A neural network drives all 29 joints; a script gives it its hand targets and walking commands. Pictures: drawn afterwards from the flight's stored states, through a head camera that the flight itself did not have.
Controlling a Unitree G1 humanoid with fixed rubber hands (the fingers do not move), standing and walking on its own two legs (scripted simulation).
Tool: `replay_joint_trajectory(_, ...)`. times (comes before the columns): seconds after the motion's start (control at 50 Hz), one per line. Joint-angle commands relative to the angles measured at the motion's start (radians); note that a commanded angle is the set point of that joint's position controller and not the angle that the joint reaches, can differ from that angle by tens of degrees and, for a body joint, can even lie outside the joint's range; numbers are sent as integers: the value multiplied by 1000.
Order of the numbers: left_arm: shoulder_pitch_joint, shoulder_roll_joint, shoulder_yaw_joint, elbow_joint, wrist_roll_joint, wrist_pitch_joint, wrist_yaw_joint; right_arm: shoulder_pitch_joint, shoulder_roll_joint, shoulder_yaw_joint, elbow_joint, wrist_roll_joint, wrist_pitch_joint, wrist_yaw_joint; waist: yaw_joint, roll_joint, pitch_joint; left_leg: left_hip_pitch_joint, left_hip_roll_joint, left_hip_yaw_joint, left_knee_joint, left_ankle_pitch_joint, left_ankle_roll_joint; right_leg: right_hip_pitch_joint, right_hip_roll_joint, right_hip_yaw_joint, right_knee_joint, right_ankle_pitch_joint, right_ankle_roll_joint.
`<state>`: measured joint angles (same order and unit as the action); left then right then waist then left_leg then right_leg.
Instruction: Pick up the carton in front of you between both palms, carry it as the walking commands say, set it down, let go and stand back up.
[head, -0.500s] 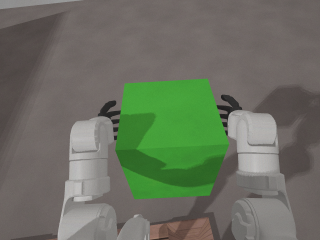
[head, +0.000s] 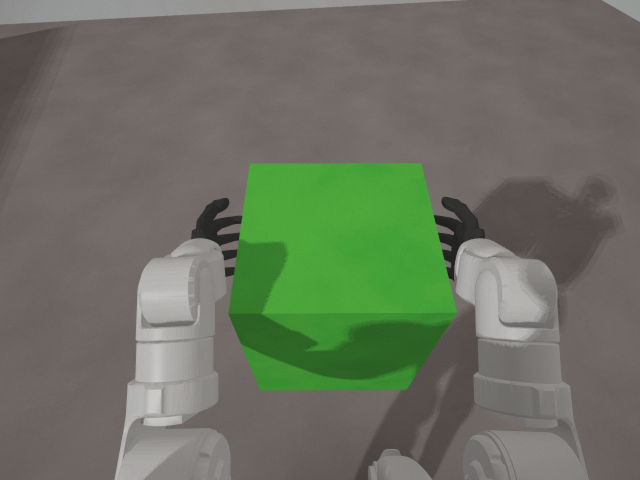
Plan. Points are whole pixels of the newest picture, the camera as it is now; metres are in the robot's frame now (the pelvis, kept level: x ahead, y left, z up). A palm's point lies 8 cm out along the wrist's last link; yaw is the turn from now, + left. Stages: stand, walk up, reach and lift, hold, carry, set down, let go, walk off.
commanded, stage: carry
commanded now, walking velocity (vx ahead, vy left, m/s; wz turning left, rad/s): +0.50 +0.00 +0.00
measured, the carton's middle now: (334, 285) +0.36 -0.01 +0.03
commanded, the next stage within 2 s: none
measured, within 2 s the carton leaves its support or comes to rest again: neither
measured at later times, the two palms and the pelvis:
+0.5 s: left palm (245, 147) +0.64 +0.12 +0.05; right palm (410, 138) +0.67 -0.18 +0.04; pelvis +0.31 -0.05 -0.03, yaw +2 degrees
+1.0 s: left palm (250, 61) +0.86 +0.12 +0.09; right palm (397, 62) +0.86 -0.18 +0.09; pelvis +0.51 -0.03 -0.03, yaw +0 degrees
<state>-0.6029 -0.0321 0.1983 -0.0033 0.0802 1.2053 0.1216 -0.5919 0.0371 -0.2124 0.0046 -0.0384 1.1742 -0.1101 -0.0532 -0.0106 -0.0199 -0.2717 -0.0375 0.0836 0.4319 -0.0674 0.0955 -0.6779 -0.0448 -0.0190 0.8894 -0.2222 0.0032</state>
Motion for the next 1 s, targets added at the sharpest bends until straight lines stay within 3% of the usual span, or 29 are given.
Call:
replay_joint_trajectory(0.0,-642,-1002,-671,-56,-371,-25,-185,-665,1010,685,-45,417,8,251,-4,109,-419,406,244,-229,-99,305,102,-80,-8,-22,-101,154,0)
replay_joint_trajectory(0.08,-624,-1006,-641,63,-370,-14,-215,-610,998,643,79,373,3,253,-42,114,-308,447,188,-166,-39,429,67,-100,37,-99,-299,266,-21)
replay_joint_trajectory(0.12,-638,-1017,-624,96,-377,-16,-225,-619,1005,630,103,372,-7,252,-41,135,-279,392,184,-144,-29,458,48,9,59,-121,-392,320,-46)
replay_joint_trajectory(0.16,-643,-1022,-598,126,-378,-20,-230,-652,1025,627,106,382,-14,252,6,152,-289,304,184,-99,50,535,13,219,79,-143,-449,331,-77)
replay_joint_trajectory(0.18,-622,-1022,-582,150,-375,-25,-232,-667,1037,626,111,387,-15,252,46,125,-328,245,160,-51,164,545,-13,393,100,-170,-481,345,-82)
replay_joint_trajectory(0.2,-614,-1022,-566,168,-370,-31,-234,-678,1042,622,124,390,-16,252,82,80,-383,128,125,-3,336,399,-37,592,57,-128,-460,357,-86)
replay_joint_trajectory(0.22,-585,-1008,-538,183,-361,-34,-235,-689,1046,618,132,393,-16,254,96,-61,-476,-36,83,20,549,19,-61,789,-157,137,-389,539,-104)
replay_joint_trajectory(0.24,-618,-982,-525,192,-345,-39,-230,-693,1079,606,154,392,-11,254,92,-258,-534,-307,-26,-40,809,-500,-84,1037,-346,437,-328,754,-240)
replay_joint_trajectory(0.26,-590,-1000,-517,197,-352,-49,-231,-695,1091,615,151,398,-13,250,128,-244,-586,-469,-31,-106,966,-509,-74,1069,-370,572,-414,358,-336)
replay_joint_trajectory(0.28,-622,-1045,-541,141,-383,-61,-236,-735,1109,627,116,404,-21,246,123,-173,-545,-519,24,-129,966,-449,-54,989,-305,538,-457,173,-295)
replay_joint_trajectory(0.3,-705,-1080,-570,63,-416,-70,-240,-766,1135,633,76,414,-29,239,111,-99,-515,-513,48,-128,926,-383,-48,897,-267,467,-483,143,-251)
replay_joint_trajectory(0.34,-819,-1143,-636,-45,-482,-78,-241,-786,1154,648,1,420,-38,218,90,-54,-490,-450,92,-119,849,-328,-53,754,-248,369,-525,125,-231)
replay_joint_trajectory(0.38,-826,-1163,-672,-97,-514,-83,-238,-745,1153,660,-38,410,-44,199,81,-55,-502,-428,103,-96,801,-306,-62,710,-234,308,-544,121,-232)
replay_joint_trajectory(0.44,-770,-1152,-701,-133,-523,-84,-240,-665,1116,677,-68,374,-52,178,83,-68,-496,-466,109,-53,635,-271,-90,768,-228,209,-523,463,-230)
replay_joint_trajectory(0.52,-698,-1101,-724,-152,-504,-83,-249,-609,1075,717,-103,351,-61,170,89,-108,-490,-403,60,14,401,-103,-95,838,-165,57,-448,885,-152)
replay_joint_trajectory(0.56,-685,-1064,-729,-167,-493,-78,-251,-619,1052,738,-135,355,-58,171,94,-114,-479,-354,17,57,279,-11,-93,865,-129,-3,-408,971,-122)
replay_joint_trajectory(0.62,-633,-1005,-715,-142,-463,-60,-247,-613,1009,747,-140,367,-34,181,84,-129,-461,-190,-23,93,57,126,-84,845,-100,-62,-323,913,-106)
replay_joint_trajectory(0.64,-619,-986,-707,-122,-452,-52,-246,-601,995,741,-125,367,-25,187,52,-111,-471,-47,-23,113,-87,247,-78,794,-85,-97,-236,879,-81)
replay_joint_trajectory(0.66,-610,-968,-699,-100,-442,-45,-246,-590,975,733,-110,364,-16,194,24,-90,-482,138,23,90,-158,415,-72,692,-75,-101,-172,748,-45)
replay_joint_trajectory(0.68,-613,-953,-691,-83,-432,-36,-247,-589,955,718,-96,360,-5,202,20,23,-521,396,221,-84,-7,950,-29,476,-52,-91,-53,349,-8)
replay_joint_trajectory(0.7,-617,-964,-682,-48,-428,-22,-246,-587,937,698,-53,349,2,205,11,175,-626,685,429,-300,134,1376,146,216,29,-26,97,-273,31)
replay_joint_trajectory(0.72,-596,-960,-672,-24,-422,-13,-245,-551,946,694,-20,361,6,212,1,185,-659,687,448,-335,92,1260,186,166,41,32,92,-434,20)
replay_joint_trajectory(0.76,-645,-1010,-665,-21,-426,-11,-247,-621,1006,693,-41,384,5,229,32,129,-587,573,375,-272,9,897,120,175,4,60,-124,-402,1)
replay_joint_trajectory(0.8,-701,-1051,-668,-38,-439,-17,-244,-715,1052,705,-84,411,3,238,42,130,-570,426,313,-195,-45,649,62,331,31,7,-308,-268,3)
replay_joint_trajectory(0.82,-719,-1069,-674,-51,-445,-20,-239,-739,1065,706,-101,420,4,240,40,132,-583,390,298,-159,-44,570,54,389,42,-23,-345,-218,2)
replay_joint_trajectory(0.86,-741,-1085,-685,-79,-450,-24,-229,-774,1069,705,-131,432,8,239,46,124,-602,334,270,-96,-14,482,37,478,31,-53,-443,-49,5)
replay_joint_trajectory(0.9,-734,-1085,-679,-71,-448,-19,-223,-756,1054,692,-108,422,15,237,46,122,-586,275,234,-69,3,387,10,524,-15,-18,-476,81,4)
replay_joint_trajectory(0.94,-719,-1069,-665,-31,-435,-11,-226,-710,1043,677,-42,401,21,240,45,57,-564,223,204,-61,48,370,-22,557,-90,27,-403,285,-5)
replay_joint_trajectory(0.98,-698,-1064,-651,12,-431,-9,-234,-687,1034,663,8,387,21,243,48,12,-540,184,193,-59,86,392,-35,566,-108,29,-369,405,-17)
